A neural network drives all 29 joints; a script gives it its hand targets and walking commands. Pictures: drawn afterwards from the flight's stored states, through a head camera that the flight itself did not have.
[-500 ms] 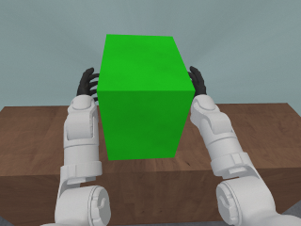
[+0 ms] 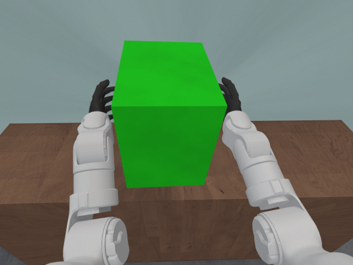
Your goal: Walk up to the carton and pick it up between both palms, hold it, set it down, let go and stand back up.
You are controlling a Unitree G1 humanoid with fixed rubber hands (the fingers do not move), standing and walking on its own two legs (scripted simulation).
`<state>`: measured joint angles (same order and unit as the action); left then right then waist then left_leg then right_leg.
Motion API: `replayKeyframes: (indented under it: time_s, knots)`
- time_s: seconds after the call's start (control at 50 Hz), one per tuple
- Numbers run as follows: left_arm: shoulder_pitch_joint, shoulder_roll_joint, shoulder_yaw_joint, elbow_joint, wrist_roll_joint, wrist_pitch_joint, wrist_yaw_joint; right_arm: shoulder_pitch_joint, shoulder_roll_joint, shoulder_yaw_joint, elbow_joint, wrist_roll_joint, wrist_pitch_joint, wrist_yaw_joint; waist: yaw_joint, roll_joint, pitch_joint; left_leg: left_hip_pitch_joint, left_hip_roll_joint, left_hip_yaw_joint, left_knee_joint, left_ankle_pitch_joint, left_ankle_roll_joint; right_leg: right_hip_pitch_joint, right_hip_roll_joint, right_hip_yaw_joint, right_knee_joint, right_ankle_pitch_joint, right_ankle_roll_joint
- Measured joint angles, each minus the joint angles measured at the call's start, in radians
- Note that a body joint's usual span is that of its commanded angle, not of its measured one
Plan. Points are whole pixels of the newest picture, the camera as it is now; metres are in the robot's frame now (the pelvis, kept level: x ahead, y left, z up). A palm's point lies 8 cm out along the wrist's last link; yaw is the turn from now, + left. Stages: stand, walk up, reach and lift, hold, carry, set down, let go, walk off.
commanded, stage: hold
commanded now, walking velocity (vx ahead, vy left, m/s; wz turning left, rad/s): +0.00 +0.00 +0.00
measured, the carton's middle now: (164, 114) +0.43 +0.01 +0.15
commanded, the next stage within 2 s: none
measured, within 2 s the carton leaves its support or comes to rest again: neither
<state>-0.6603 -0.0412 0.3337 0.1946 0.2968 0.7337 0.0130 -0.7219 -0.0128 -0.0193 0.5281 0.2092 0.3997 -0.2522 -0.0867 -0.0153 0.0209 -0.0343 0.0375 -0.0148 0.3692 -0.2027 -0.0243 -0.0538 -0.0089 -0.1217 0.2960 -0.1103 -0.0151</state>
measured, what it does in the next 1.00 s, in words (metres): stands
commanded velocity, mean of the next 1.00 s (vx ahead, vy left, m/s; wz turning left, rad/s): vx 0.00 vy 0.00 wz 0.00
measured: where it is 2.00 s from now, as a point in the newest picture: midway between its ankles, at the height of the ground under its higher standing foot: outside the picture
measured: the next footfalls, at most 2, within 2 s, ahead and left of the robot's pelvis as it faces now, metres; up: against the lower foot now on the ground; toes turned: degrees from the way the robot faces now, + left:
none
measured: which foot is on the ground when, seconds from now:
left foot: down 0.00-1.00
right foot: down 0.00-1.00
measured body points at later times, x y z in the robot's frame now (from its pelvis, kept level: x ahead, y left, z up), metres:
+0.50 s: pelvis +0.00 +0.00 +0.00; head -0.04 +0.02 +0.45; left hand +0.39 +0.16 +0.19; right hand +0.39 -0.13 +0.18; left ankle +0.01 +0.13 -0.75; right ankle +0.04 -0.11 -0.75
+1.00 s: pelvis +0.00 +0.00 +0.00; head -0.04 +0.01 +0.45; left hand +0.39 +0.15 +0.19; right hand +0.39 -0.14 +0.18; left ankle +0.01 +0.13 -0.75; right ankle +0.04 -0.11 -0.75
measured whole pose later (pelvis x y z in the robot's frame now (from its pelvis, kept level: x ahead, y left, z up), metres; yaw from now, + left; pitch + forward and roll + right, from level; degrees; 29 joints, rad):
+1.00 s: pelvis +0.00 +0.00 +0.00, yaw +0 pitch -7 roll -1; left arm -0.67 -0.04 0.33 0.22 0.29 0.72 0.03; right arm -0.73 -0.02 -0.03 0.55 0.21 0.38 -0.24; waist -0.08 -0.01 0.02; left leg -0.04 0.04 -0.01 0.37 -0.20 -0.02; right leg -0.06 -0.01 -0.12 0.29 -0.11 -0.01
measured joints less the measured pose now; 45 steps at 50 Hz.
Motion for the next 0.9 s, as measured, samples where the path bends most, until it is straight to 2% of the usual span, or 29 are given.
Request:
replayKeyframes:
  time_s: [0.12,0.5,0.66,0.9]
  knots:
    - [-0.024,0.013,0.005,0.034,0.001,-0.003,-0.004,-0.020,0.013,-0.022,0.038,-0.016,-0.013,0.007,0.003,-0.006,-0.002,-0.012,-0.001,0.000,-0.001,0.005,-0.002,-0.014,-0.001,0.001,0.004,0.002,-0.001]
    - [-0.007,0.008,-0.005,0.024,-0.001,-0.009,0.003,-0.008,0.001,-0.005,0.032,0.000,-0.021,0.005,0.002,-0.005,0.002,-0.007,-0.002,-0.003,0.002,-0.002,0.000,-0.002,-0.001,-0.001,-0.004,0.000,0.002]
    - [0.023,0.006,-0.029,-0.028,-0.018,-0.013,0.014,0.017,-0.010,0.015,-0.024,0.020,-0.022,-0.003,-0.004,0.001,0.002,-0.015,0.000,-0.007,0.015,-0.009,-0.001,-0.001,0.001,-0.005,-0.008,0.002,0.003]
    - [-0.003,0.007,-0.021,0.006,-0.007,-0.006,0.013,-0.002,-0.008,-0.001,0.013,0.007,-0.023,0.008,0.002,0.005,0.002,-0.013,0.000,-0.001,0.008,-0.004,-0.001,-0.007,0.000,0.001,-0.004,0.002,0.002]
